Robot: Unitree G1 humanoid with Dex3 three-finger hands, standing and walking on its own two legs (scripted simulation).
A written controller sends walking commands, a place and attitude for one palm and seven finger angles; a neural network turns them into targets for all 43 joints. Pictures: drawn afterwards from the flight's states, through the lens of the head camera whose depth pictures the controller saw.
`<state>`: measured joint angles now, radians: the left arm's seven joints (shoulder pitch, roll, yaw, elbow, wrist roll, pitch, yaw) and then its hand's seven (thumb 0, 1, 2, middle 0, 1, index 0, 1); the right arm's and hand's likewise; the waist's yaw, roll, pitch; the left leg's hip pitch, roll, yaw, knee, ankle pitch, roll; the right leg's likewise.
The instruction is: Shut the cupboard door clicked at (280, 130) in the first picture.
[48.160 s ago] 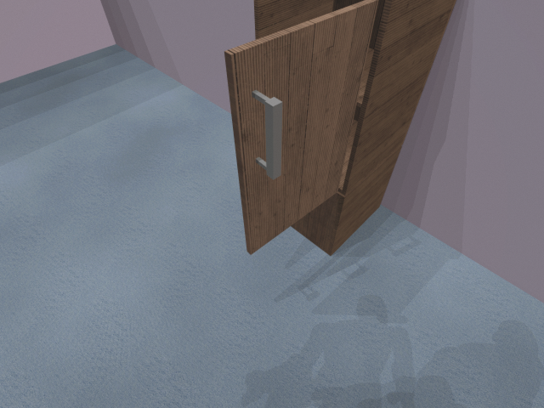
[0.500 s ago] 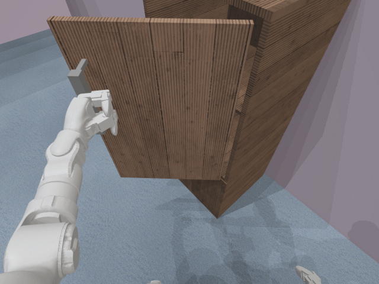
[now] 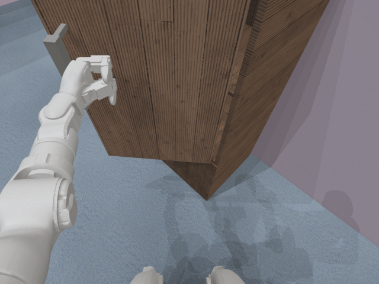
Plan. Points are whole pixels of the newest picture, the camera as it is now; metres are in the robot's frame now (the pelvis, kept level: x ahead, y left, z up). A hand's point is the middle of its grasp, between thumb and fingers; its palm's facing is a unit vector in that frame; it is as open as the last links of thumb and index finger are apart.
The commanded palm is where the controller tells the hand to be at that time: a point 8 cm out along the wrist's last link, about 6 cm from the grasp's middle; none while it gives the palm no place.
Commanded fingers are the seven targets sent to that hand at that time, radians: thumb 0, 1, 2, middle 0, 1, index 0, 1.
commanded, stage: push the door shut along its arc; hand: left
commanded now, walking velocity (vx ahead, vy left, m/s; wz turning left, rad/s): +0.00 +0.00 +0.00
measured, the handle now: (74, 70) +0.55 +0.21 +0.12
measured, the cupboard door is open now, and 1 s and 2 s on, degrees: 40 30 18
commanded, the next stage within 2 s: pull the fist back off the door in 1.08 s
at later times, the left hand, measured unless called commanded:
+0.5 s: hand (118, 72) +0.52 +0.12 +0.14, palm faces -0.34 -0.94 +0.00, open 3.0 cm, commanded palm +0.54 +0.16 +0.13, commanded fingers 0.00 0.90 0.90 -1.30 -1.50 -1.30 -1.50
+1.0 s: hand (133, 64) +0.55 +0.09 +0.14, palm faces -0.39 -0.92 -0.02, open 3.6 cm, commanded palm +0.60 +0.10 +0.13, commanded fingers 0.00 0.90 0.90 -1.30 -1.50 -1.30 -1.50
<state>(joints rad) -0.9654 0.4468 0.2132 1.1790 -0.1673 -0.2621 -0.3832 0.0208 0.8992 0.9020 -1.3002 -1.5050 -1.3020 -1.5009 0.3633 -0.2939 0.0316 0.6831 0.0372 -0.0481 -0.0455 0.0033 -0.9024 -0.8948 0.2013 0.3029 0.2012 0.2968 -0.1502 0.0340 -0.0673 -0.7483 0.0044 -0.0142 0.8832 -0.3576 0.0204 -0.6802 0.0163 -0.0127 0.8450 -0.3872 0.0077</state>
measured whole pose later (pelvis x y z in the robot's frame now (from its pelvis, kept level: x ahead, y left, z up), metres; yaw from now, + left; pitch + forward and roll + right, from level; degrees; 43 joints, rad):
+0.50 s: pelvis +0.01 +0.00 -0.01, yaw -1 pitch +17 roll -3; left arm -1.13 0.54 0.24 1.29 -0.14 -0.22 -0.49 0.00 0.85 0.92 -1.30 -1.50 -1.30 -1.50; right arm 0.41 -0.30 0.03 0.69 0.02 -0.03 -0.04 0.00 -0.90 -0.89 0.20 0.30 0.20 0.30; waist -0.20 0.04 -0.08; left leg -0.85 0.02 -0.02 0.95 -0.39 0.02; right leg -0.78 0.04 -0.02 0.89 -0.41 0.00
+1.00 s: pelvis +0.00 +0.00 -0.03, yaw +0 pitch +21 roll -4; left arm -1.35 0.55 0.14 1.35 -0.13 -0.16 -0.45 0.01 1.05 1.05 -1.30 -1.50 -1.30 -1.50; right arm 0.37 -0.29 0.04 0.76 0.00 -0.11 -0.05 0.00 -0.90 -0.89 0.20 0.30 0.20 0.30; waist -0.22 0.05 -0.07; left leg -1.00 0.01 -0.05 1.03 -0.40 0.02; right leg -0.92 0.03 -0.04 0.97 -0.42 0.00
